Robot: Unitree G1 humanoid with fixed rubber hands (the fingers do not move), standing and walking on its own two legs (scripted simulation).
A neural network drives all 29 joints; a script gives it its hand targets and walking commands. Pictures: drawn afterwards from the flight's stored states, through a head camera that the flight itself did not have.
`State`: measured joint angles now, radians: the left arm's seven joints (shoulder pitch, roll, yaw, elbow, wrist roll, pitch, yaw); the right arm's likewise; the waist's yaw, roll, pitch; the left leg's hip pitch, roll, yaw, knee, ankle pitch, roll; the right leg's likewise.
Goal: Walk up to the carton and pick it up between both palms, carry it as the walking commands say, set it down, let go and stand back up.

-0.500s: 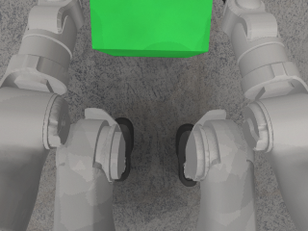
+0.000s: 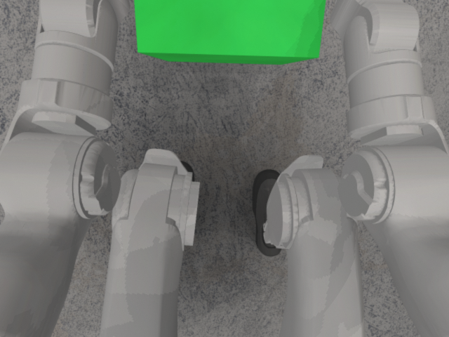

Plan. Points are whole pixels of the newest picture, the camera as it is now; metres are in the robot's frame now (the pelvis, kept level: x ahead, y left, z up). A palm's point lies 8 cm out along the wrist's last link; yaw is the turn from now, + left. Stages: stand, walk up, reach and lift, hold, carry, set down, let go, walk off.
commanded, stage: reach and lift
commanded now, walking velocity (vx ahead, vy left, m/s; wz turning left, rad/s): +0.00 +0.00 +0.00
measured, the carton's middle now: out of the picture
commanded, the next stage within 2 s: none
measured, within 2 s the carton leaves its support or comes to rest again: neither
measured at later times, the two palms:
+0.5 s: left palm out of the picture +0.54 +0.17 -0.08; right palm out of the picture +0.56 -0.12 -0.07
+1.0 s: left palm out of the picture +0.52 +0.17 -0.01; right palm out of the picture +0.54 -0.12 +0.00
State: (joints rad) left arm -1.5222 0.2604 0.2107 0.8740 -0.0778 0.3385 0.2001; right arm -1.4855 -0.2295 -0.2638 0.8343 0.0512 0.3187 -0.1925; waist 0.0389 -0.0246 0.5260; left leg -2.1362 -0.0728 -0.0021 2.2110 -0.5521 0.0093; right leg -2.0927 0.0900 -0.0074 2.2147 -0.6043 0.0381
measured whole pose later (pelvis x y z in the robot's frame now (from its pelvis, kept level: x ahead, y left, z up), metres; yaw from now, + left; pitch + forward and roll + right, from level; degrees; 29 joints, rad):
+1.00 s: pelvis -0.02 +0.00 +0.08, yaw +0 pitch +24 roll -2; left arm -1.39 0.15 0.36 0.59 0.07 0.50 0.17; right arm -1.40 -0.12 -0.39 0.58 -0.09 0.47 -0.15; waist 0.04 -0.02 0.53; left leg -1.86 -0.07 -0.03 1.94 -0.48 -0.01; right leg -1.84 0.10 0.00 1.94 -0.51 0.03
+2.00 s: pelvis -0.03 -0.01 +0.18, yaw +0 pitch +15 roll -1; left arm -1.18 0.08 0.33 0.52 0.06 0.51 0.19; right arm -1.20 -0.05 -0.37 0.50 -0.11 0.49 -0.15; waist 0.03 -0.01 0.52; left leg -1.43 -0.06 -0.04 1.61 -0.44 -0.01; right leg -1.41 0.10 0.02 1.62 -0.46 0.01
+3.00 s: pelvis -0.02 +0.00 +0.29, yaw +1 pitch +4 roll +0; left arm -0.97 -0.03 0.32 0.50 0.10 0.51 0.24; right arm -0.96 0.01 -0.36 0.48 -0.15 0.46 -0.12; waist 0.03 -0.01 0.52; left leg -0.91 -0.06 -0.05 1.17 -0.33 0.00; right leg -0.89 0.08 0.06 1.17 -0.35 0.01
